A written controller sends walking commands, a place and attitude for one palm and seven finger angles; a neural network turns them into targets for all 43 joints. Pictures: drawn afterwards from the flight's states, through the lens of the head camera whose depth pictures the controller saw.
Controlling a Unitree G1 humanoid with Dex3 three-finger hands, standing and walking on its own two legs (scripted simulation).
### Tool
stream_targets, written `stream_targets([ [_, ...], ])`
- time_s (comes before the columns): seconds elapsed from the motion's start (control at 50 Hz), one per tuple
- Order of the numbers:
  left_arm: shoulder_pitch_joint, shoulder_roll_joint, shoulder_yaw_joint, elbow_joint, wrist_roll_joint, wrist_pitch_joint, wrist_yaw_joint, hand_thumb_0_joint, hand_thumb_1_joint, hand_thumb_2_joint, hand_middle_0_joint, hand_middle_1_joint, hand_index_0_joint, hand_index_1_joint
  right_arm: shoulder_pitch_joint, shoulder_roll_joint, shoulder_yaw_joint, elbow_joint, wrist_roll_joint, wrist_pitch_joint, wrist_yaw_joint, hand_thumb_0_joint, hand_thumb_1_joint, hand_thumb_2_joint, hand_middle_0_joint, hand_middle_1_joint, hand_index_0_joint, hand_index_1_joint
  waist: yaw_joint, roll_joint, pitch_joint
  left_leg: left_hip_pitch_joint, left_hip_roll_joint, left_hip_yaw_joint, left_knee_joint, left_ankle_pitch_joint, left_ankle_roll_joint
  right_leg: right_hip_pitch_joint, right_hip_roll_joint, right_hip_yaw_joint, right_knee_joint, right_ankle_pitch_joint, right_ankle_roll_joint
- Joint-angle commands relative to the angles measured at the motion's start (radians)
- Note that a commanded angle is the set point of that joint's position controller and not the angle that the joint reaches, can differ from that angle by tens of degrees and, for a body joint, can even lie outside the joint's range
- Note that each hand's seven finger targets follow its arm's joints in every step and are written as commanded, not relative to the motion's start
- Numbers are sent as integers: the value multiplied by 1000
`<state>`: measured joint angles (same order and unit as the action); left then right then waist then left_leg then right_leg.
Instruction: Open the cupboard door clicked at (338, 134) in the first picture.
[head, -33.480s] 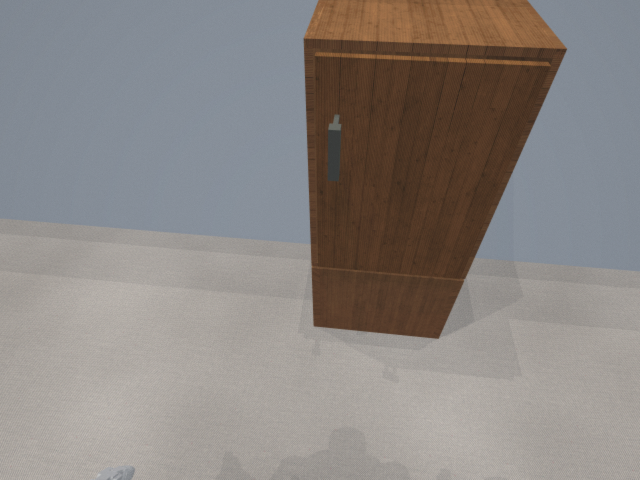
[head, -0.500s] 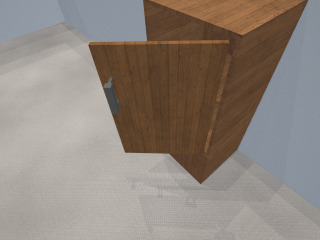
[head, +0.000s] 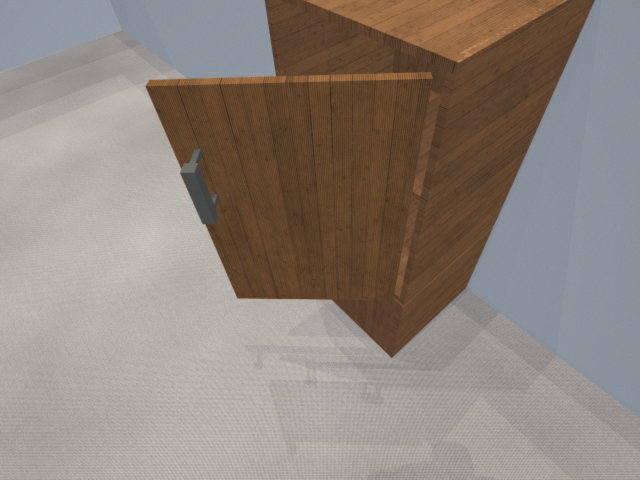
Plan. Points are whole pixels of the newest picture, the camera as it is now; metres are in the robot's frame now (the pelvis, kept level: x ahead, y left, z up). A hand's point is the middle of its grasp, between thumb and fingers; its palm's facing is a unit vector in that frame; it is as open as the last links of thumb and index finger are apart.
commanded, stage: come to a stop and stand still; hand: left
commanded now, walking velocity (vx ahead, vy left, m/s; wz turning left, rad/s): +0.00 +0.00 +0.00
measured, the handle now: (203, 186) +0.55 +0.23 +0.03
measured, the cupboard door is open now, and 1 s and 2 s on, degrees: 47 47 47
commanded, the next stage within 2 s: look again from close up in 0.26 s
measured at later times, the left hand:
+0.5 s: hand out of the picture +0.05 +0.19 -0.17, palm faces +0.02 -0.97 -0.25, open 7.4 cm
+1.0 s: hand out of the picture +0.06 +0.20 -0.16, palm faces +0.09 -0.97 -0.24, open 7.4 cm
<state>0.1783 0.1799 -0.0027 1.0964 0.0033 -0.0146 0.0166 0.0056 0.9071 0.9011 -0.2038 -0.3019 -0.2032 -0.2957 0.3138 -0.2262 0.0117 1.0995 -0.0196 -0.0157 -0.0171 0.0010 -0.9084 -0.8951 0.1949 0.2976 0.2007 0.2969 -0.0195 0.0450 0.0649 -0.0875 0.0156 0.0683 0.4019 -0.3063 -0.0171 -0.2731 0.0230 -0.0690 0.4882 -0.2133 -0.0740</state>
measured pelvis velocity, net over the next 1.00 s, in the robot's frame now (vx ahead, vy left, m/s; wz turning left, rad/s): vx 0.01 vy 0.01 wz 0.00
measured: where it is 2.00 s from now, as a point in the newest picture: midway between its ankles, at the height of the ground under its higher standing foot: outside the picture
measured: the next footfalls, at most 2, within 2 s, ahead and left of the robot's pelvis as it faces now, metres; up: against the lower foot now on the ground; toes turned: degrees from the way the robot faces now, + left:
none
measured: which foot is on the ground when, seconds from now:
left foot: down 0.00-1.00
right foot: down 0.00-1.00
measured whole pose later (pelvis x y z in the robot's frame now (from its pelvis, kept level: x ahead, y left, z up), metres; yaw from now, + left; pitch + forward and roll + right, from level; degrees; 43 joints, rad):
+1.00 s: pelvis +0.01 +0.01 +0.00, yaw +0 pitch -1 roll +0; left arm 0.23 0.19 0.04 0.97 -0.04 0.02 0.03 0.01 0.91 0.90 -0.20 -0.30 -0.20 -0.30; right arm 0.29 -0.20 0.01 1.08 0.00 -0.03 -0.03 0.00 -0.91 -0.89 0.20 0.30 0.20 0.30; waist 0.00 0.02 0.05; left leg -0.08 0.03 0.07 0.42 -0.32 -0.01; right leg -0.24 0.03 -0.07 0.45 -0.20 -0.06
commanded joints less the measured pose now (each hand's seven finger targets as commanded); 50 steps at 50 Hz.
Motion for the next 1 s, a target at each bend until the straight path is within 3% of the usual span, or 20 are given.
stream_targets([
  [0.0,26,163,31,-34,1,-25,10,0,900,900,-200,-300,-200,-300,59,-59,-15,-20,2,-15,-12,0,-900,-900,200,300,200,300,11,-59,-46,-98,80,-63,-65,81,37,130,-159,198,-122,125,-5],
  [0.3,32,147,36,-22,3,-29,16,0,900,900,-200,-300,-200,-300,56,-46,-27,-5,4,-16,-22,0,-900,-900,200,300,200,300,8,-70,-58,-64,90,-50,-59,120,29,149,-153,192,-122,269,7],
  [0.52,28,156,40,-27,4,-27,13,0,900,900,-200,-300,-200,-300,36,-67,-32,-7,2,-19,-23,0,-900,-900,200,300,200,300,12,-38,-42,-61,99,-59,-75,139,35,140,-143,180,-117,250,5],
  [0.92,24,159,34,-23,3,-21,9,0,900,900,-200,-300,-200,-300,24,-79,-25,9,2,-22,-21,0,-900,-900,200,300,200,300,20,-45,-16,-88,106,-80,-104,123,43,138,-143,164,-117,178,4],
  [0.94,195,126,33,24,2,-32,55,0,900,900,-200,-300,-200,-300,-77,-78,-33,-52,16,-26,-13,0,-900,-900,200,300,200,300,74,-38,-65,-144,117,9,128,133,16,187,-207,190,-60,669,79],
  [0.96,-608,426,247,-1422,-184,-259,32,0,877,890,-202,-315,-202,-315,-104,-217,-58,-423,62,-182,-53,0,-900,-900,200,300,200,300,-37,95,-512,-4,-45,-61,-2,319,40,322,-120,204,-19,557,23],
  [0.98,-110,344,225,-1148,-98,-206,50,0,853,880,-203,-330,-203,-330,-166,-153,-40,-388,33,-260,-81,0,-900,-900,200,300,200,300,51,244,-468,-15,-41,-16,3,448,50,332,-71,163,12,425,-13],
])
